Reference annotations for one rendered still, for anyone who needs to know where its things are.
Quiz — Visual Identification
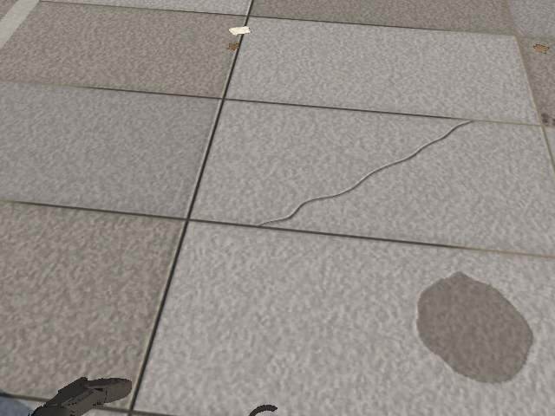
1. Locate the robot left hand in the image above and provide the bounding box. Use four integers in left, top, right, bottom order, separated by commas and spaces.
28, 377, 132, 416

